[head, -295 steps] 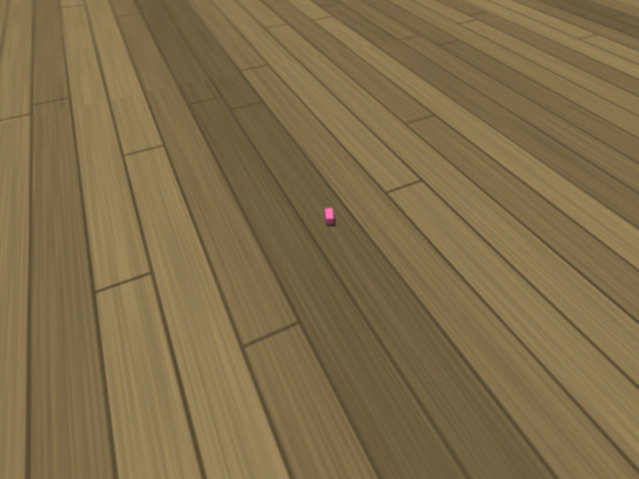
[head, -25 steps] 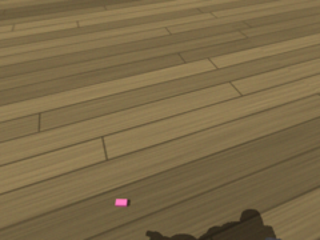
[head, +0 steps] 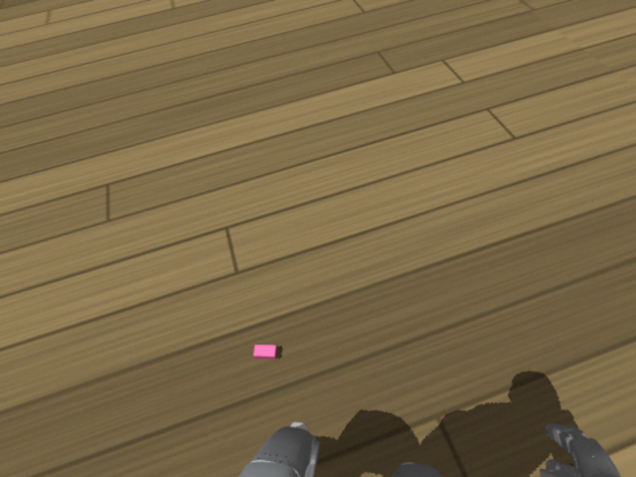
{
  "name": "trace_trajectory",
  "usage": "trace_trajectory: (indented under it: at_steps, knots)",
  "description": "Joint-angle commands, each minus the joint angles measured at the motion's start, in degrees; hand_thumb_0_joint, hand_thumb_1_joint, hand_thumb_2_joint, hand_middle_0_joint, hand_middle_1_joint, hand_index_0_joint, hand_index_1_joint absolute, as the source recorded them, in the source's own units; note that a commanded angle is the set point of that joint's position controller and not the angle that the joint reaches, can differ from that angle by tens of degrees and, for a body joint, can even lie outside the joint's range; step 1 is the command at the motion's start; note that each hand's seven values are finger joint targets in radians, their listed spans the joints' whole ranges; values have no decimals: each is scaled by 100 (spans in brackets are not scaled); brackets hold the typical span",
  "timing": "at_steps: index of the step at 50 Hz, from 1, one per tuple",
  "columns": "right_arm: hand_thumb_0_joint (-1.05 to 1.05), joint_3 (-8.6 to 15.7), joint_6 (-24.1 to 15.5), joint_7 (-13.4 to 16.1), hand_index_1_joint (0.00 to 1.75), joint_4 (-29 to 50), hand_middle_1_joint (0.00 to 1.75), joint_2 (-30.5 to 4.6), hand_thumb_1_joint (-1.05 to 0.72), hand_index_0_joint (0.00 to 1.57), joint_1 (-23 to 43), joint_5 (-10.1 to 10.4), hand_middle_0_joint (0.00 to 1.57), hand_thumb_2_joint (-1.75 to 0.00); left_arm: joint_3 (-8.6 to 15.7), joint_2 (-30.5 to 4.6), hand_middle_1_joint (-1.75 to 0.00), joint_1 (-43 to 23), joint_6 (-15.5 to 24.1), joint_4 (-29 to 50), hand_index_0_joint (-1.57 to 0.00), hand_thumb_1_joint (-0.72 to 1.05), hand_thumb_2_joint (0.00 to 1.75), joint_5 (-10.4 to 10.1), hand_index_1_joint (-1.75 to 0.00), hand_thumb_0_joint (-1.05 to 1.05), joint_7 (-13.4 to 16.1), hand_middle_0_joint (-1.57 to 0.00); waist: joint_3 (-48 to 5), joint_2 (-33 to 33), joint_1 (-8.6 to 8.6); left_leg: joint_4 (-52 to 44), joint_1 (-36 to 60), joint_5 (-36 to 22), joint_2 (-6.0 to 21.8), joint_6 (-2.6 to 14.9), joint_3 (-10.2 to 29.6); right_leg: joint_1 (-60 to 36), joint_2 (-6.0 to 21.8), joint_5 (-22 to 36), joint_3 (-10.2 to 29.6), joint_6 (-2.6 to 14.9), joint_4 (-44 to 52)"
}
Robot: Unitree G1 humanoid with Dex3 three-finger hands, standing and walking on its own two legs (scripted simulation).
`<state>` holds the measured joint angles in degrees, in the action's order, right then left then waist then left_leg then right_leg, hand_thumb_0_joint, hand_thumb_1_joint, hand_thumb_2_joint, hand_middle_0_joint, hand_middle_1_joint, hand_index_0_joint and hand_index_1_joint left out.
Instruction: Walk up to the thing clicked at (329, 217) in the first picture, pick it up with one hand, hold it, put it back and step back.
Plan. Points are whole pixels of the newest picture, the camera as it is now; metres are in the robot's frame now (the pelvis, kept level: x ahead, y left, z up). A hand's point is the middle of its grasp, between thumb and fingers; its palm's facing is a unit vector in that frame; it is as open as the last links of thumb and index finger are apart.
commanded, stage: walk up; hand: left
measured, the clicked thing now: (265, 352) +0.49 +0.26 -0.74
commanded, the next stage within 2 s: none
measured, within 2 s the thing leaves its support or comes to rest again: neither
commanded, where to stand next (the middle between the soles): +0.12 +0.01 m, yaw +0 degrees
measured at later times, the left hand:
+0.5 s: hand out of the picture +0.12 +0.27 -0.15, palm faces +0.01 -0.93 -0.37, open 7.4 cm
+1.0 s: hand out of the picture +0.11 +0.32 -0.15, palm faces +0.11 -0.88 -0.47, open 7.4 cm
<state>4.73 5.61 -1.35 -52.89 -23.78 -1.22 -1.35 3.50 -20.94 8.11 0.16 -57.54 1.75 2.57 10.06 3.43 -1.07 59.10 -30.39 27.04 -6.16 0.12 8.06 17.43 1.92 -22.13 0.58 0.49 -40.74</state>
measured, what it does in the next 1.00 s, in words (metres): steps on the spot: left foot, then right foot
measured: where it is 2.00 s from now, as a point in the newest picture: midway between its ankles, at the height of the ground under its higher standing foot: outside the picture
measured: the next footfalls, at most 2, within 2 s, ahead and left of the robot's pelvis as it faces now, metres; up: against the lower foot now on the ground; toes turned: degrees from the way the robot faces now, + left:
left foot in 0.18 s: +0.03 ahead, +0.15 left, +0.00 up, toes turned +4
right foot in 0.54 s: +0.23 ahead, -0.13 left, +0.00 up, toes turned +0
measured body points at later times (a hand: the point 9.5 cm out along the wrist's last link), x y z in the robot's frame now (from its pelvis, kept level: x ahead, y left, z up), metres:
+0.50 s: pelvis +0.06 +0.00 +0.00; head +0.10 +0.01 +0.45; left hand +0.12 +0.32 -0.12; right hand +0.10 -0.34 -0.10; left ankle -0.01 +0.15 -0.72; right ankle +0.19 -0.14 -0.70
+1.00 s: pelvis -0.03 +0.03 -0.03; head +0.01 +0.03 +0.42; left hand +0.10 +0.37 -0.12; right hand +0.05 -0.30 -0.15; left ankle -0.03 +0.14 -0.72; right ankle +0.16 -0.12 -0.70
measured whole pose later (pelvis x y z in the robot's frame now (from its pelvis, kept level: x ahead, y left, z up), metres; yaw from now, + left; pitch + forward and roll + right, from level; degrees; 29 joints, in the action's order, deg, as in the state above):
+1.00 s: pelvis -0.03 +0.03 -0.03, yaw +4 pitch -4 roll +0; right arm 3.7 5.7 -3.0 -48.9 -23.5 -13.0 -2.4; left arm 5.1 -23.9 3.3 -2.5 -47.2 1.0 3.8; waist 10.0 -0.8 0.5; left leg 52.5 -20.8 27.9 -1.6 1.2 0.4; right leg 37.6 3.3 -22.5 3.6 0.2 -52.3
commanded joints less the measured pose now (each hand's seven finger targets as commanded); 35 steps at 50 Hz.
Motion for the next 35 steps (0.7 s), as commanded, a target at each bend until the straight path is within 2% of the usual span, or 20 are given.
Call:
trace_trajectory:
  at_steps: [1,3,4,6,8,9,10,11,12,15,18,20,22,24,26,27,28,29,32,35]
  knots:
    - [0,269,-253,-45,30,275,30,-966,-90,20,-585,63,20,-90,347,-1480,-30,-465,283,774,-20,90,90,174,-30,0,81,-20,-1409,-1133,198,70,336,-212,345,-91,-34,-826,1134,1446,987,968,1569]
    - [0,239,-442,-137,30,294,30,-1032,-90,20,-461,52,20,-90,421,-1565,-30,96,283,765,-20,90,90,244,-30,0,-94,-20,-1444,-1832,-248,-908,42,-11,366,-106,-730,-1598,984,-1228,1163,1019,1918]
    - [0,269,-525,-179,30,372,30,-1099,-90,20,-409,42,20,-90,474,-1677,-30,268,250,819,-20,90,90,247,-30,0,-196,-20,-1340,-2077,-311,-1444,163,285,353,-103,-922,-1640,1001,-1739,1310,1105,1983]
    - [0,268,-680,-121,30,353,30,-997,-90,20,-664,4,20,-90,494,-1719,-30,275,121,897,-20,90,90,202,-30,0,-315,-20,-895,-2026,-144,-2879,1090,196,436,-13,-1118,-936,972,-1192,1143,1053,1755]
    - [0,372,-855,29,30,-7,30,-912,-90,20,-1536,-96,20,-90,374,-1398,-30,425,16,930,-20,90,90,108,-30,0,-367,-20,-901,-773,370,-4134,3120,-1037,343,-16,-1183,213,511,176,288,671,-126]
    - [0,493,-940,104,30,-18,30,-1339,-90,20,-2060,-182,20,-90,263,-893,-30,560,15,1035,-20,90,90,60,-30,0,-377,-20,-1024,434,583,-4353,4081,-407,1353,306,651,1581,74,-499,11,362,-1814]
    - [0,505,-1012,150,30,122,30,-1792,-90,20,-2050,-251,20,-90,212,-723,-30,477,28,1191,-20,90,90,23,-30,0,-346,-20,-680,854,470,-4475,4106,-427,2614,677,2792,3073,-528,-1326,267,167,-2509]
    - [0,531,-1020,143,30,159,30,-1973,-90,20,-2034,-62,20,-90,323,-1287,-30,-73,37,1200,-20,90,90,38,-30,0,-297,-20,-300,136,694,-4900,2980,760,3236,1353,3243,2770,42,-940,949,224,-2284]
    - [0,536,-1027,130,30,239,30,-2008,-90,20,-1653,-9,20,-90,312,-1495,-30,-191,81,1260,-20,90,90,13,-30,0,-311,-20,143,214,517,-5119,2414,1062,3289,1620,3049,2645,287,-643,1004,229,-2298]
    - [0,311,-1153,194,30,454,30,-1296,-90,20,-1295,2,20,-90,393,-1539,-30,613,98,924,-20,90,90,-59,-30,0,-467,-20,111,170,142,-4446,2757,-1095,2105,1042,679,2212,271,183,899,87,-1699]
    - [0,306,-1198,242,30,426,30,-1319,-90,20,-1606,56,20,-90,371,-1329,-30,566,-1,915,-20,90,90,-42,-30,0,-526,-20,-52,433,235,-4273,2235,-2736,2035,967,29,1469,159,485,613,-70,-1334]
    - [0,159,-1057,255,30,615,30,-1038,-90,20,-890,43,20,-90,224,-1048,-30,556,-6,864,-20,90,90,-192,-30,0,-449,-20,-31,791,10,-3774,1424,-4476,1766,865,-795,509,111,707,266,-78,-638]
    - [0,140,-792,269,30,655,30,-1000,-90,20,-802,83,20,-90,234,-1049,-30,437,41,841,-20,90,90,-261,-30,0,-331,-20,-232,1315,53,-3272,1435,-4958,1647,865,-862,120,-33,961,-206,-114,-205]
    - [0,176,-523,279,30,830,30,-1020,-90,20,-607,135,20,-90,296,-1111,-30,650,50,758,-20,90,90,-281,-30,0,-221,-20,-475,1296,-60,-2518,1268,-4181,1289,674,-1053,-536,-237,1664,-512,-102,662]
    - [0,98,-379,257,30,805,30,-786,-90,20,-966,238,20,-90,390,-1400,-30,977,94,622,-20,90,90,-208,-30,0,-171,-20,-1068,47,-204,-1155,1174,-2748,883,429,-1210,-1326,-221,2802,-417,-5,1340]
    - [0,41,-335,263,30,797,30,-588,-90,20,-1404,305,20,-90,513,-1790,-30,1152,125,643,-20,90,90,-157,-30,0,-131,-20,-1497,-1193,-264,94,672,-882,424,220,-1139,-1839,702,4841,696,286,1340]
    - [0,-9,-234,303,30,734,30,-433,-90,20,-1842,282,20,-90,468,-1887,-30,1116,163,852,-20,90,90,-119,-30,0,-81,-20,-1688,-1461,-60,984,547,1175,98,150,-342,-1587,1817,5750,2306,765,1588]
    - [0,132,-136,396,30,689,30,-791,-90,20,-1914,302,20,-90,485,-2058,-30,709,125,1061,-20,90,90,-102,-30,0,-35,-20,-1817,-1599,-63,1720,717,1360,226,116,-55,-1185,2334,5404,2905,1541,1668]
    - [0,266,-82,391,30,594,30,-1095,-90,20,-1801,321,20,-90,392,-1586,-30,52,37,1342,-20,90,90,-96,-30,0,23,-20,-2041,-1021,167,2318,663,684,285,47,380,-747,1542,3780,1675,1218,1394]
    - [0,252,-29,347,30,703,30,-1071,-90,20,-1780,194,20,-90,424,-1459,-30,-23,-26,1426,-20,90,90,-51,-30,0,120,-20,-1940,-993,63,2274,421,244,206,-137,193,-460,1361,2575,1240,1233,1360]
